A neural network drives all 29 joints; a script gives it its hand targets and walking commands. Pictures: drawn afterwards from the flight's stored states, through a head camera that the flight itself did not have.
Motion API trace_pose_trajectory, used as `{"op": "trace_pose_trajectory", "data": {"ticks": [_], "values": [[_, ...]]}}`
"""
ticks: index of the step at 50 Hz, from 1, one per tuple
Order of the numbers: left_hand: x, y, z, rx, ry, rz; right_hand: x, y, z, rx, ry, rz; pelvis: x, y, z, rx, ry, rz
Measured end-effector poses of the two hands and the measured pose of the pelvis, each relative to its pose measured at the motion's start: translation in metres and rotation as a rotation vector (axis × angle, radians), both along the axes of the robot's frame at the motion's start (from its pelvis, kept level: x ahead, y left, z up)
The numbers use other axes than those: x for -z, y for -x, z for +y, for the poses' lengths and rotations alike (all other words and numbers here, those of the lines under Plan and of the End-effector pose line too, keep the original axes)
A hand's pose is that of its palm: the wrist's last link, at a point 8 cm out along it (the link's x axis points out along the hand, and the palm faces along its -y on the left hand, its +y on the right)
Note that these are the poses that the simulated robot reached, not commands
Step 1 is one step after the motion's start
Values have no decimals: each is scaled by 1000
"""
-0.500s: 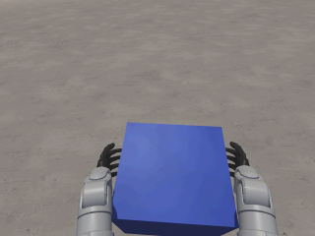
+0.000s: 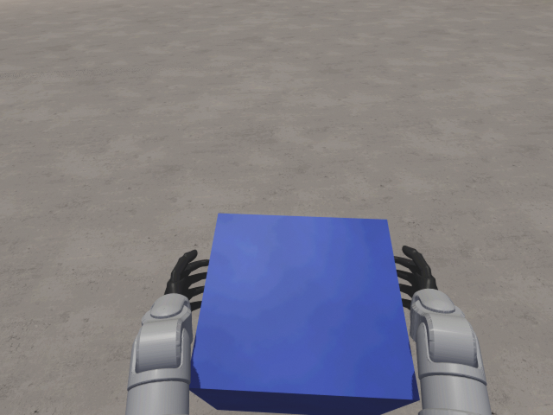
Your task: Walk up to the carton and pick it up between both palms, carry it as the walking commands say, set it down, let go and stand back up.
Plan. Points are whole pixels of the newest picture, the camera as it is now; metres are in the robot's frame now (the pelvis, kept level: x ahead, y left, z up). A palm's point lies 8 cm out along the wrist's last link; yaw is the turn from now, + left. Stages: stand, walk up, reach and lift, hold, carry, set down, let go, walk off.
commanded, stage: carry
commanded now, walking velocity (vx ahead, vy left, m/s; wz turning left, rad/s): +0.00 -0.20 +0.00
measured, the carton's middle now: (297, 319) +0.30 +0.00 -0.04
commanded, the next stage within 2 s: none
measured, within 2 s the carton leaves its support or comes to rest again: neither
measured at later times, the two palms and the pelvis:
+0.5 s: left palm (207, 325) +0.22 +0.12 +0.08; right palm (481, 318) +0.23 -0.23 +0.08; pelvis -0.03 -0.06 -0.01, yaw +0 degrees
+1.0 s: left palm (301, 363) +0.18 +0.00 +0.07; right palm out of the picture +0.19 -0.35 +0.08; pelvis -0.06 -0.18 -0.01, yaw +0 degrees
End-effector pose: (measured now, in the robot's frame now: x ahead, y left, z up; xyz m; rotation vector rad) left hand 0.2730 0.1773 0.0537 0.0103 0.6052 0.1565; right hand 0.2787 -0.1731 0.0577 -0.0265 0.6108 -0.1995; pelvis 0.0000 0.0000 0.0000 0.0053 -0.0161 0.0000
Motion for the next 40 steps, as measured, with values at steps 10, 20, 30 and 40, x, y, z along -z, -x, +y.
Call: {"op": "trace_pose_trajectory", "data": {"ticks": [10, 20, 30, 40], "values": [[-15, 0, -36, -3, 33, -2, -10, 7, -36, 37, -46, -5, 18, 4, -30, -2, 24, 72], [-16, 37, -47, -77, 107, 51, -21, 31, -47, 29, -55, 51, 14, 19, -47, -32, -1, 91], [-29, 48, -85, -59, 87, 63, -25, 51, -86, 56, -73, 66, 6, 32, -90, 1, 41, 99], [-18, 61, -162, -25, 60, 101, -10, 74, -162, 83, -84, 102, 10, 48, -143, -12, 11, 93]]}}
